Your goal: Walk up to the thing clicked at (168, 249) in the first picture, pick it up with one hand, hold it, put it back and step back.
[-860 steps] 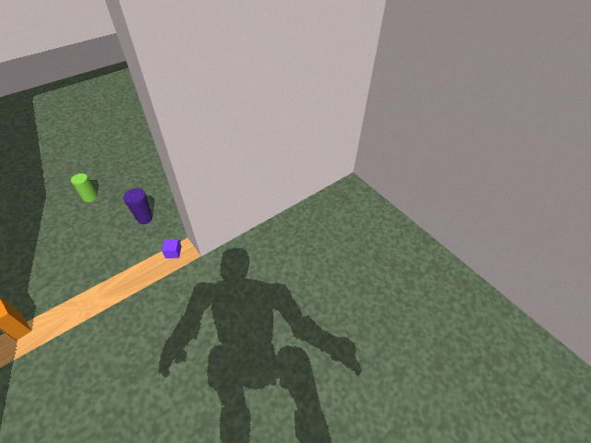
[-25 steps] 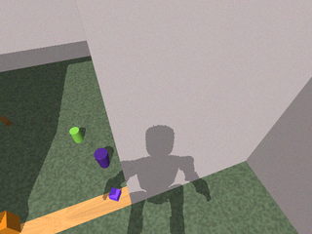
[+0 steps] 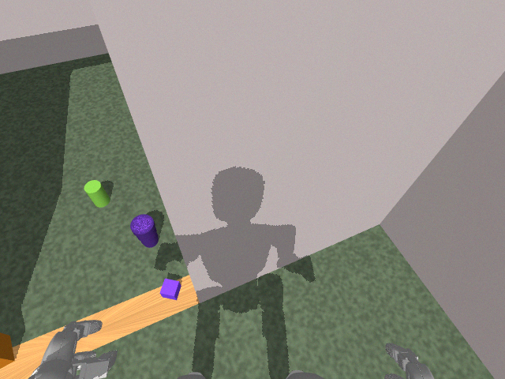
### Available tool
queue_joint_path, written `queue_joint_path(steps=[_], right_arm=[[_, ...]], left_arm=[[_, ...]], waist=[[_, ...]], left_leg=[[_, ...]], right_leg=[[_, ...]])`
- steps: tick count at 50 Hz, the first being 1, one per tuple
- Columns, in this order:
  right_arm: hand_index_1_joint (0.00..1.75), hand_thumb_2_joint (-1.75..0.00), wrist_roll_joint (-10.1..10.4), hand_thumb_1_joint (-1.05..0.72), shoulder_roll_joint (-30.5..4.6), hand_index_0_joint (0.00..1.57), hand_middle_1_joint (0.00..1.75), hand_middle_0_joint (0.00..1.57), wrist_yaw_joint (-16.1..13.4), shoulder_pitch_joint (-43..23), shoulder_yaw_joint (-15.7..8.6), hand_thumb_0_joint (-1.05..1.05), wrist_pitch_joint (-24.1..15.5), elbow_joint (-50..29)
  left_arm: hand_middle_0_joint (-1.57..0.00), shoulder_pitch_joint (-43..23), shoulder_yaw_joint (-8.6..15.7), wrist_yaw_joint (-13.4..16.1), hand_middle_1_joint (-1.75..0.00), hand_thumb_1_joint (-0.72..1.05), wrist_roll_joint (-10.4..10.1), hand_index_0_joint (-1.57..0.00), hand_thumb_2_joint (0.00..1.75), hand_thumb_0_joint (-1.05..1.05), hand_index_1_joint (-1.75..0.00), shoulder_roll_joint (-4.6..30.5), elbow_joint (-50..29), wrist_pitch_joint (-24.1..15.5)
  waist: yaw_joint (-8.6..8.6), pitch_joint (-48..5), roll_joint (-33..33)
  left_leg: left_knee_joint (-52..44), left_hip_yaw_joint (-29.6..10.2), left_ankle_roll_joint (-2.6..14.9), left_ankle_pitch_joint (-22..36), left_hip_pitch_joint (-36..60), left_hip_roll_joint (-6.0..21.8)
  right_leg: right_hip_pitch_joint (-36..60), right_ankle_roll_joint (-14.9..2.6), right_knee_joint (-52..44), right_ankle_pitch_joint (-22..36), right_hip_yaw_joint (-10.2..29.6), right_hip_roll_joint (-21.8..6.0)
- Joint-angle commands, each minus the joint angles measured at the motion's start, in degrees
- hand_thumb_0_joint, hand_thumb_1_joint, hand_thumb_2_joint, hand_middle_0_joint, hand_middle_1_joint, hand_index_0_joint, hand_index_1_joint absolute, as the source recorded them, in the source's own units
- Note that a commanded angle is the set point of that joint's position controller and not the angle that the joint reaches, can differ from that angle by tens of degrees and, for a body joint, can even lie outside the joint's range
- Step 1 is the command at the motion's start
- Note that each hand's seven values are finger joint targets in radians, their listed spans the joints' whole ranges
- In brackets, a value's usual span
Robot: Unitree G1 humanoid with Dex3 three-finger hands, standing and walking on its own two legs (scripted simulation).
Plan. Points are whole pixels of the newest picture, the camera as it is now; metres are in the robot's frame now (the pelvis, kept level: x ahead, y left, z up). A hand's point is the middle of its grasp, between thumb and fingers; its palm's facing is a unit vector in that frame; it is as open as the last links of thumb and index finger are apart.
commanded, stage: rise first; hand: left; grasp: from above
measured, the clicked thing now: (170, 289) +0.46 +0.27 -0.73
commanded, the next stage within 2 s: none
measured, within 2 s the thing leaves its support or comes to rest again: neither
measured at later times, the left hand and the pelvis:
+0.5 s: hand (101, 371) +0.16 +0.27 -0.20, palm faces -0.11 -0.90 -0.42, open 13.0 cm; pelvis +0.02 +0.02 -0.06, yaw -1 degrees
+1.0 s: hand out of the picture +0.13 +0.28 -0.25, palm faces -0.20 -0.85 -0.49, open 12.7 cm; pelvis -0.01 +0.02 -0.12, yaw -1 degrees
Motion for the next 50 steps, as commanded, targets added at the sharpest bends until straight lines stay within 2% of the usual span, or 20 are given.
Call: queue_joint_path(steps=[1, 3, 4, 6, 7, 9, 11, 12, 14, 15, 18, 19, 22, 28, 31, 36, 41, 45, 46, 50], right_arm=[[0.30, -0.90, 0.17, -0.90, -10.30, 0.20, 0.30, 0.20, -0.24, -1.15, -3.08, 0.00, -2.00, -11.06], [0.30, -0.91, 0.27, -0.94, -9.95, 0.20, 0.30, 0.20, -0.09, -1.93, -3.14, 0.00, -2.32, -12.96], [0.30, -0.91, 0.26, -0.93, -9.68, 0.20, 0.30, 0.20, 0.03, -1.59, -3.13, 0.00, -2.64, -13.60], [0.30, -0.91, 0.15, -0.94, -9.42, 0.20, 0.30, 0.20, 0.09, -0.38, -3.16, 0.00, -3.53, -14.07], [0.30, -0.91, 0.02, -0.95, -9.37, 0.20, 0.30, 0.20, 0.11, 0.05, -3.42, 0.00, -3.96, -14.79], [0.30, -0.91, -0.19, -0.93, -9.07, 0.20, 0.30, 0.20, 0.05, 1.32, -3.85, 0.00, -4.68, -15.47], [0.30, -0.91, -0.37, -0.93, -8.69, 0.20, 0.30, 0.20, -0.06, 1.99, -3.92, 0.00, -5.63, -16.49], [0.30, -0.91, -0.45, -0.94, -8.72, 0.20, 0.30, 0.20, -0.29, 1.70, -3.95, 0.00, -5.96, -16.89], [0.30, -0.91, -0.65, -0.92, -8.71, 0.20, 0.30, 0.20, -0.63, 1.89, -4.13, 0.00, -6.36, -17.30], [0.30, -0.91, -0.73, -0.93, -8.47, 0.20, 0.30, 0.20, -0.83, 1.79, -4.08, 0.00, -6.44, -17.82], [0.30, -0.91, -0.85, -0.92, -8.66, 0.20, 0.30, 0.20, -1.03, 1.94, -4.09, 0.00, -6.61, -18.66], [0.30, -0.91, -0.97, -0.93, -8.75, 0.20, 0.30, 0.20, -1.02, 2.00, -4.11, 0.00, -6.65, -18.65], [0.30, -0.91, -1.08, -0.93, -8.27, 0.20, 0.30, 0.20, -1.28, 1.74, -3.72, 0.00, -7.05, -19.43], [0.30, -0.91, -1.40, -0.93, -7.81, 0.20, 0.30, 0.20, -1.21, 1.03, -3.43, 0.00, -7.78, -21.59], [0.30, -0.91, -1.41, -0.93, -7.81, 0.20, 0.30, 0.20, -1.13, 1.13, -3.55, 0.00, -8.14, -22.51], [0.30, -0.91, -1.34, -0.95, -7.56, 0.20, 0.30, 0.20, -0.83, 0.37, -3.44, 0.00, -8.66, -23.60], [0.30, -0.92, -1.14, -0.97, -7.49, 0.20, 0.30, 0.20, -0.66, 0.24, -3.48, 0.00, -8.95, -24.36], [0.30, -0.92, -0.92, -0.97, -7.96, 0.20, 0.30, 0.20, -0.56, -0.60, -3.65, 0.00, -9.45, -24.42], [0.30, -0.92, -0.92, -0.98, -7.67, 0.20, 0.30, 0.20, -0.55, -0.85, -3.56, 0.00, -9.62, -24.12], [0.30, -0.92, -0.94, -0.97, -8.54, 0.20, 0.30, 0.20, -0.44, -1.74, -3.58, 0.00, -10.82, -22.77]], left_arm=[[-0.28, 3.62, 0.90, 1.31, -0.88, -0.33, 1.96, -0.28, 0.82, 0.00, -0.87, 8.69, -7.21, 5.51], [-0.32, 2.96, 1.18, 1.71, -0.84, -0.38, 2.32, -0.31, 0.82, 0.00, -0.85, 9.69, -10.57, 7.84], [-0.32, 3.38, 0.82, 1.88, -0.84, -0.39, 2.15, -0.31, 0.82, 0.00, -0.85, 8.73, -11.74, 8.53], [-0.34, 4.14, 0.44, 2.16, -0.83, -0.38, 2.58, -0.33, 0.81, 0.00, -0.84, 7.34, -13.61, 9.19], [-0.34, 3.64, 1.07, 2.23, -0.83, -0.38, 2.93, -0.33, 0.80, 0.00, -0.84, 7.68, -15.43, 9.15], [-0.35, 3.93, 2.61, 2.38, -0.81, -0.37, 3.89, -0.34, 0.80, 0.00, -0.83, 9.23, -19.48, 8.49], [-0.33, 5.16, 1.81, 2.39, -0.83, -0.39, 4.31, -0.32, 0.81, 0.00, -0.85, 7.52, -25.31, 7.74], [-0.33, 6.27, 2.68, 2.56, -0.84, -0.41, 4.76, -0.32, 0.82, 0.00, -0.85, 8.81, -27.75, 7.62], [-0.33, 9.38, 3.26, 2.79, -0.83, -0.38, 5.22, -0.32, 0.82, 0.00, -0.84, 9.24, -30.18, 7.86], [-0.33, 10.91, 2.13, 2.70, -0.83, -0.41, 5.58, -0.31, 0.83, 0.00, -0.85, 8.13, -31.85, 8.36], [-0.32, 15.18, 2.34, 2.45, -0.83, -0.40, 6.10, -0.30, 0.84, 0.00, -0.85, 8.31, -35.45, 10.38], [-0.33, 15.83, 1.62, 2.30, -0.83, -0.41, 5.90, -0.31, 0.83, 0.00, -0.85, 7.72, -37.01, 11.10], [-0.33, 18.35, 0.97, 2.30, -0.83, -0.40, 6.24, -0.31, 0.82, 0.00, -0.84, 6.76, -39.45, 13.00], [-0.36, 20.40, 0.82, 2.60, -0.78, -0.32, 7.39, -0.36, 0.76, 0.00, -0.79, 6.25, -41.63, 14.14], [-0.36, 21.60, 1.33, 2.48, -0.79, -0.33, 7.83, -0.35, 0.76, 0.00, -0.80, 7.02, -44.36, 13.93], [-0.37, 23.64, 1.86, 2.51, -0.79, -0.37, 8.27, -0.35, 0.78, 0.00, -0.80, 7.23, -46.69, 13.31], [-0.40, 25.96, 2.22, 2.62, -0.77, -0.37, 9.25, -0.38, 0.75, 0.00, -0.78, 7.88, -48.44, 12.95], [-0.42, 25.70, 2.44, 2.51, -0.74, -0.33, 9.60, -0.41, 0.73, 0.00, -0.76, 8.47, -48.88, 12.14], [-0.43, 25.13, 2.28, 2.60, -0.73, -0.34, 9.91, -0.41, 0.73, 0.00, -0.75, 8.54, -49.02, 11.66], [-0.45, 15.35, 1.97, 2.43, -0.69, -0.31, 12.64, -0.42, 0.72, 0.00, -0.71, 11.45, -43.93, 8.05]], waist=[[2.03, -11.40, 3.96], [1.82, -10.08, 3.41], [1.34, -9.97, 2.62], [0.72, -10.54, 1.13], [0.49, -11.27, 0.64], [0.49, -15.59, 1.81], [0.12, -18.81, 3.71], [0.58, -19.94, 5.16], [0.48, -20.87, 5.84], [0.04, -21.25, 6.03], [0.10, -21.93, 6.53], [0.18, -22.30, 6.79], [-0.58, -22.10, 6.22], [-0.58, -21.10, 5.68], [-0.35, -23.03, 7.42], [0.30, -22.92, 7.58], [0.29, -25.24, 6.60], [0.01, -24.82, 5.97], [-0.08, -25.24, 6.34], [-2.27, -21.35, 4.55]], left_leg=[[-2.14, 3.04, 1.52, 7.21, 0.54, -2.88], [-0.48, 2.82, 1.57, 3.64, -2.26, -2.37], [0.31, 2.76, 1.64, 1.48, -3.54, -2.26], [3.23, 2.55, 1.95, 0.68, -5.97, -2.04], [5.06, 2.64, 2.08, 0.45, -7.25, -1.95], [8.85, 2.78, 2.20, 2.11, -8.29, -1.97], [11.27, 2.53, 2.03, 5.28, -7.82, -1.57], [12.45, 2.41, 1.94, 6.70, -8.10, -1.50], [13.73, 2.00, 1.57, 9.02, -8.19, -1.01], [14.45, 2.11, 1.64, 9.09, -8.37, -0.99], [15.72, 1.43, 1.51, 10.75, -8.69, -0.64], [16.26, 1.17, 1.39, 12.05, -8.97, -0.31], [18.08, 0.71, 1.61, 12.77, -10.49, -0.16], [21.39, 0.34, 1.72, 10.04, -16.07, -0.28], [22.64, 0.26, 1.54, 10.79, -15.99, -0.17], [24.02, -0.39, 1.58, 4.66, -19.85, -0.44], [27.52, 0.26, 2.00, 3.70, -22.99, -1.08], [29.23, 0.18, 2.25, -0.26, -26.06, -1.29], [30.22, 0.32, 2.32, -0.21, -26.90, -1.39], [34.41, 0.47, 3.03, -8.96, -34.68, -1.67]], right_leg=[[4.81, -1.23, -3.32, 6.53, -1.73, 1.05], [1.35, -1.24, -1.90, 2.43, -1.82, 1.32], [-0.16, -1.23, -1.07, 0.23, -1.97, 1.48], [-2.93, -1.09, 1.84, -0.61, -2.16, 1.61], [-4.78, -0.97, 3.44, -0.64, -1.92, 1.62], [-6.11, -0.85, 7.15, 1.14, -1.53, 1.33], [-7.82, -1.07, 10.77, 4.02, -1.40, 1.37], [-8.90, -1.20, 11.98, 5.15, -1.26, 1.28], [-10.29, -1.23, 14.04, 6.38, -1.51, 1.45], [-10.94, -1.19, 14.36, 6.75, -1.31, 1.28], [-11.47, -1.24, 15.86, 7.07, -1.55, 1.42], [-12.38, -1.25, 16.67, 7.25, -1.66, 1.46], [-13.74, -1.27, 17.73, 7.76, -2.13, 1.47], [-17.68, -1.42, 21.05, 5.45, -2.36, 1.54], [-19.80, -1.60, 23.17, 4.97, -2.42, 1.72], [-22.91, -1.67, 25.65, 1.16, -2.38, 1.64], [-24.07, -1.64, 27.54, 1.41, -2.29, 1.70], [-27.19, -1.60, 29.07, -1.77, -2.15, 1.78], [-27.81, -1.63, 29.57, -1.57, -1.97, 1.77], [-34.90, -1.43, 32.12, -8.31, -1.28, 1.51]])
